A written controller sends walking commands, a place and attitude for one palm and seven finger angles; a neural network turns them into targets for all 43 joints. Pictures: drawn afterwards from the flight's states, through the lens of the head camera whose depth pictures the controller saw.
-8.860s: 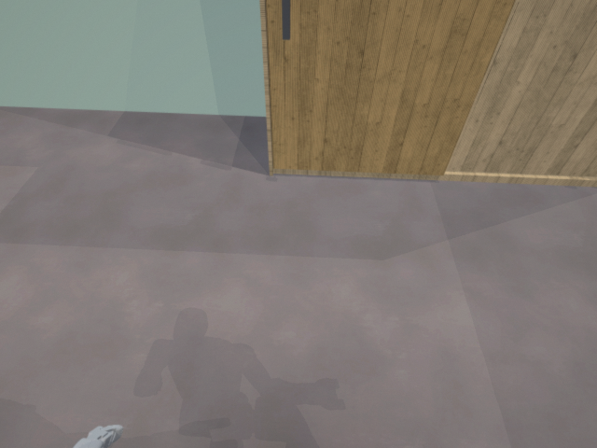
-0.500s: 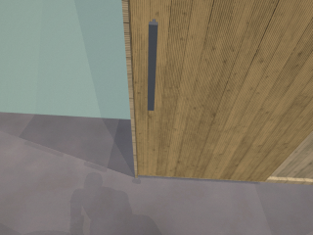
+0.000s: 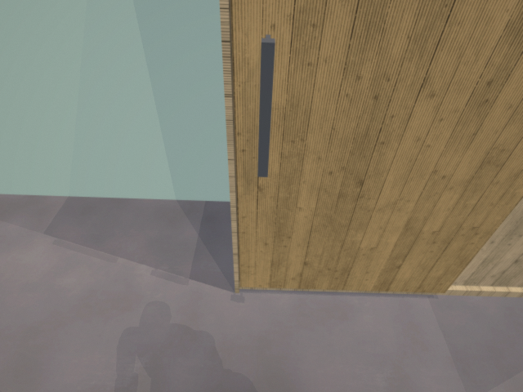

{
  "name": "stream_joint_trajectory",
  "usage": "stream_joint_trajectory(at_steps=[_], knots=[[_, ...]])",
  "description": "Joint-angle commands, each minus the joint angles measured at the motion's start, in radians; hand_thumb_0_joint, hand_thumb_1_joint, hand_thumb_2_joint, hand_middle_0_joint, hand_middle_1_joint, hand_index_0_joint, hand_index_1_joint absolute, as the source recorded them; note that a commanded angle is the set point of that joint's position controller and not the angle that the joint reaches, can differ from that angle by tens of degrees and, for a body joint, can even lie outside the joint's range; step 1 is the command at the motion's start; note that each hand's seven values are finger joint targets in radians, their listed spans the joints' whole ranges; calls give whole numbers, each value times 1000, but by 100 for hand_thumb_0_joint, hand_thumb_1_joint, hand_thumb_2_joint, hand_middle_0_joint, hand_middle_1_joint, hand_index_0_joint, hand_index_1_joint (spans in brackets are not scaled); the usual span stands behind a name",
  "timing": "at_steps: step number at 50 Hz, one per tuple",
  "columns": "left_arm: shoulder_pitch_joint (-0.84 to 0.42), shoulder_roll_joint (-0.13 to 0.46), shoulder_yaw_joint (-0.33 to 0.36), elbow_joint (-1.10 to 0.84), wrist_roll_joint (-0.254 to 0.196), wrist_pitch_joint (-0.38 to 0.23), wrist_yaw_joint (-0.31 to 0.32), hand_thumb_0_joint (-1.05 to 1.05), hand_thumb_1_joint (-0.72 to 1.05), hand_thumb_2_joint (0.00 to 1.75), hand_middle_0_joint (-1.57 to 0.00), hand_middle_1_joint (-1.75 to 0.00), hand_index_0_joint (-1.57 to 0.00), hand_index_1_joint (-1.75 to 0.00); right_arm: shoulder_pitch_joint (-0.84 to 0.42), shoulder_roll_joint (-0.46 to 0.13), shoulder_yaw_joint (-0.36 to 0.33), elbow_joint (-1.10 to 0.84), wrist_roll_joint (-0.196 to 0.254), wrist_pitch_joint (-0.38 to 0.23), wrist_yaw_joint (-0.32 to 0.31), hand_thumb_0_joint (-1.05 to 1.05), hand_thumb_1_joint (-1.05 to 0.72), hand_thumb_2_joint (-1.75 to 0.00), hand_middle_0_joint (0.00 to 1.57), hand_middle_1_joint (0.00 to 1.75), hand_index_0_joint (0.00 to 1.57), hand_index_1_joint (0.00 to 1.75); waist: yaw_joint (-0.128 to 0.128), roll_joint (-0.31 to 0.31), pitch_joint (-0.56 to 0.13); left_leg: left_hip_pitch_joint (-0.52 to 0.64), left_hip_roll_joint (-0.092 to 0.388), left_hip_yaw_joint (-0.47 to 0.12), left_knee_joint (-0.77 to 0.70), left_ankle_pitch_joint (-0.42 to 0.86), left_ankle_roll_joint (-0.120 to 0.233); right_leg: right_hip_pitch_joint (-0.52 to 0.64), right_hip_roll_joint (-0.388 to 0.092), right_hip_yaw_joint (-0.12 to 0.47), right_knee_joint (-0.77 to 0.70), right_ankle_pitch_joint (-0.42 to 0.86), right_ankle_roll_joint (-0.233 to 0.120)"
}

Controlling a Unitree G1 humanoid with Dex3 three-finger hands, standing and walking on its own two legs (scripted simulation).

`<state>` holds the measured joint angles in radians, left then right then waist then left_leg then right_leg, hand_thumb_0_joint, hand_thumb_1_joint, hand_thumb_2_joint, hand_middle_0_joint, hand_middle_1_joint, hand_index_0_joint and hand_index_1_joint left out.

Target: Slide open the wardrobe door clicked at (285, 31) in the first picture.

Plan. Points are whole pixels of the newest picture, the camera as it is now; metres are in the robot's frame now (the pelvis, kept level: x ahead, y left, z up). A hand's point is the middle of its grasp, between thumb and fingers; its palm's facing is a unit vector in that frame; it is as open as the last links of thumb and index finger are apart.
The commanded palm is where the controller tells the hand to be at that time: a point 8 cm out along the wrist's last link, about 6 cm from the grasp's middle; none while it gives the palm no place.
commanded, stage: look again from close up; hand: left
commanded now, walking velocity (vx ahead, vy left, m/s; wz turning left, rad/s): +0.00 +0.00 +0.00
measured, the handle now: (265, 113) +0.70 +0.03 +0.11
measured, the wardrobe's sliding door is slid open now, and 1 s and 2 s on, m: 0.00 0.00 0.00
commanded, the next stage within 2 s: shuffle to correct the standing spot in 0.82 s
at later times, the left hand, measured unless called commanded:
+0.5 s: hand out of the picture -0.05 +0.21 -0.17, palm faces +0.02 -0.98 -0.18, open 7.3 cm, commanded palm none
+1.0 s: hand out of the picture -0.05 +0.19 -0.17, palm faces +0.01 -0.99 -0.14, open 7.4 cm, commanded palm none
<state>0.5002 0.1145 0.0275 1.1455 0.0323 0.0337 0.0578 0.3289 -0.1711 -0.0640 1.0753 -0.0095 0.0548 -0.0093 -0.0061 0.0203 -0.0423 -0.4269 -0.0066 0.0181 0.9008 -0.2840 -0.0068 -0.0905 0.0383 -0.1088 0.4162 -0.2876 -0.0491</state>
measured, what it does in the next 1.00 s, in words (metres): steps on the spot: left foot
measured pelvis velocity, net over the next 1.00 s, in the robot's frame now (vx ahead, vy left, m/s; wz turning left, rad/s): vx -0.02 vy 0.04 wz -0.04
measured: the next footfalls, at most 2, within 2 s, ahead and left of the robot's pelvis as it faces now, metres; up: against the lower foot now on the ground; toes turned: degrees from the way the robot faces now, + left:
left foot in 0.08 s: +0.03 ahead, +0.13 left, +0.00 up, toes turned +1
left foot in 1.64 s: +0.29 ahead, +0.05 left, +0.00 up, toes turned +11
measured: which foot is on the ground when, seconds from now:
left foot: up 0.00-0.06, down 0.08-1.00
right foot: down 0.00-1.00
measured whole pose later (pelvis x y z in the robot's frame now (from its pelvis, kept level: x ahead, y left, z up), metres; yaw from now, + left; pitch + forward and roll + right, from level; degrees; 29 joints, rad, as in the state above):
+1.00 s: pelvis -0.02 +0.04 +0.00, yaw -2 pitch -1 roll +0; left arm 0.35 0.10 0.01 1.12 0.03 -0.02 0.04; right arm 0.31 -0.12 0.00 1.12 -0.01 -0.01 -0.03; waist 0.01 -0.01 0.02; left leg -0.19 -0.02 0.08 0.41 -0.21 0.05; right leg -0.18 -0.04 -0.04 0.43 -0.24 0.02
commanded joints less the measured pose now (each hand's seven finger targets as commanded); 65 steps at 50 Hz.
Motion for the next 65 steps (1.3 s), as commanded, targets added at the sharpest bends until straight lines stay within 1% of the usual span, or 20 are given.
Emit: stream_joint_trajectory(at_steps=[1, 2, 4, 5, 6, 7, 8, 13, 18, 45, 47, 49, 52, 54, 58, 60, 61, 62, 63, 65], knots=[[-32, 121, 5, -69, 0, -53, -9, 0, 90, 90, -20, -30, -20, -30, 22, 19, 27, -17, -1, -47, -14, 0, -90, -90, 20, 30, 20, 30, 6, -65, 208, 99, 52, 31, -369, -79, 9, -150, -255, 226, -146, 94, -105], [-38, 111, 3, -55, -3, -48, -12, 0, 90, 90, -20, -30, -20, -30, 48, 29, 33, 0, 0, -53, -19, 0, -90, -90, 20, 30, 20, 30, 1, -74, 211, 168, 54, 24, -506, 9, 11, -147, -231, 189, -94, 123, -71], [5, 67, -7, -42, -21, -45, -21, 0, 90, 90, -20, -30, -20, -30, 66, -15, 47, 16, -1, -82, -33, 0, -90, -90, 20, 30, 20, 30, 36, 70, 161, 254, 145, -106, -591, 282, 39, -167, -137, 131, -16, 142, 11], [18, 55, -8, -41, -23, -45, -21, 0, 90, 90, -20, -30, -20, -30, 56, -49, 44, 15, -4, -84, -39, 0, -90, -90, 20, 30, 20, 30, 53, 85, 136, 219, 185, -123, -574, 287, 54, -124, -131, 125, -45, 108, 23], [1, 62, -7, -37, -23, -47, -22, 0, 90, 90, -20, -30, -20, -30, 56, -52, 46, 18, -9, -82, -46, 0, -90, -90, 20, 30, 20, 30, 49, 18, 127, 201, 169, -105, -553, 290, 51, -84, -128, 122, -54, 154, 22], [-32, 69, -8, -26, -25, -38, -18, 0, 90, 90, -20, -30, -20, -30, 50, -49, 50, 33, -4, -84, -41, 0, -90, -90, 20, 30, 20, 30, 41, 87, 106, 185, 155, -107, -593, 260, 45, -43, -135, 106, -35, 141, 31], [-54, 83, -8, -30, -24, -34, -18, 0, 90, 90, -20, -30, -20, -30, 54, -46, 52, 37, -2, -82, -38, 0, -90, -90, 20, 30, 20, 30, 37, 65, 110, 161, 154, -124, -633, 170, 40, -22, -127, 95, -28, 117, 40], [-83, 73, -7, -42, -16, -33, -22, 0, 90, 90, -20, -30, -20, -30, 53, -50, 47, 40, -4, -79, -33, 0, -90, -90, 20, 30, 20, 30, 32, -2, 133, 123, 144, -137, -701, -40, 40, -29, -126, 98, -33, 102, 42], [-78, 70, -5, -48, -12, -34, -21, 0, 90, 90, -20, -30, -20, -30, 53, -42, 43, 41, -4, -73, -28, 0, -90, -90, 20, 30, 20, 30, 28, -3, 161, 96, 136, -133, -716, -117, 41, -52, -129, 98, -37, 88, 45], [-52, 64, -11, -38, -13, -57, -16, 0, 90, 90, -20, -30, -20, -30, 52, -34, 47, 26, -1, -78, -25, 0, -90, -90, 20, 30, 20, 30, 4, -37, 118, 210, 105, -59, -594, 112, 39, -121, -151, 135, -68, 130, 35], [-55, 61, -12, -34, -12, -57, -18, 0, 90, 90, -20, -30, -20, -30, 59, -32, 46, 32, -3, -76, -25, 0, -90, -90, 20, 30, 20, 30, 1, -39, 124, 210, 106, -64, -605, 29, 38, -131, -141, 131, -69, 63, 36], [-54, 56, -7, -39, -8, -47, -26, 0, 90, 90, -20, -30, -20, -30, 69, -45, 38, 39, -10, -70, -27, 0, -90, -90, 20, 30, 20, 30, -2, -12, 139, 188, 127, -100, -649, -188, 50, -163, -120, 111, -33, -86, 35], [-54, 53, 5, -53, 5, -35, -41, 0, 90, 90, -20, -30, -20, -30, 68, -91, 15, 26, -16, -62, -27, 0, -90, -90, 20, 30, 20, 30, 1, 69, 184, 127, 203, -200, -740, -442, 93, -216, -69, 41, 92, -149, 39], [-60, 41, 12, -69, 10, -28, -53, 0, 90, 90, -20, -30, -20, -30, 63, -119, -1, 17, -17, -64, -30, 0, -90, -90, 20, 30, 20, 30, 0, 104, 209, 98, 275, -276, -779, -497, 138, -254, -59, 14, 224, -105, 35], [-113, 34, 24, -109, 6, -39, -71, 0, 90, 90, -20, -30, -20, -30, 96, -118, -11, 18, -23, -79, -34, 0, -90, -90, 20, 30, 20, 30, -17, 80, 200, 162, 309, -292, -743, -352, 179, -311, -93, 41, 222, -123, 23], [-40, 34, 30, -89, 4, -50, -72, 0, 90, 90, -20, -30, -20, -30, 66, -106, -8, 13, -23, -80, -34, 0, -90, -90, 20, 30, 20, 30, 24, 30, 158, 85, 241, -187, -627, -285, 135, -120, -78, 17, 37, -49, 22], [24, 65, 40, -72, 6, -57, -67, 0, 90, 90, -20, -30, -20, -30, 61, -74, -4, 6, -20, -83, -32, 0, -90, -90, 20, 30, 20, 30, 55, -78, 125, -39, 170, -105, -487, -237, 103, 44, -121, 93, -57, -72, 5], [97, 143, 53, -52, 8, -60, -54, 0, 90, 90, -20, -30, -20, -30, 24, -19, 12, -25, -8, -87, -26, 0, -90, -90, 20, 30, 20, 30, 90, -305, 115, -235, 48, 56, -259, -209, 53, 185, -287, 317, -170, -216, -59], [144, 183, 60, -45, -3, -61, -40, 0, 90, 90, -20, -30, -20, -30, -46, -19, 16, -57, -17, -89, -17, 0, -90, -90, 20, 30, 20, 30, 116, -348, 134, -313, 30, 88, -24, -267, 43, 162, -415, 473, -281, -321, -118], [64, 130, 51, -55, -7, -77, -33, 0, 90, 90, -20, -30, -20, -30, -67, -46, 0, -51, -23, -82, -5, 0, -90, -90, 20, 30, 20, 30, 62, -225, 198, -332, 93, 14, 173, -133, 47, 50, -387, 406, -311, -298, -111]])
